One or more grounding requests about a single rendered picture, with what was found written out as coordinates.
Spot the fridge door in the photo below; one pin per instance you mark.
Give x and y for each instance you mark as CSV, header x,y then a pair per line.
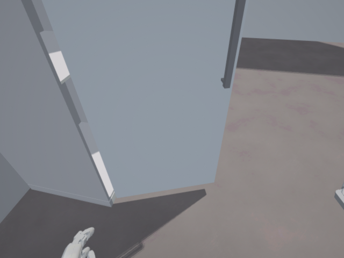
x,y
148,76

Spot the handle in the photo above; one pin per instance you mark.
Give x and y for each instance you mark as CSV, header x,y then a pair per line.
x,y
233,44

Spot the robot left hand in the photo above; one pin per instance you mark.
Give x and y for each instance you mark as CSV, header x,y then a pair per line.
x,y
76,250

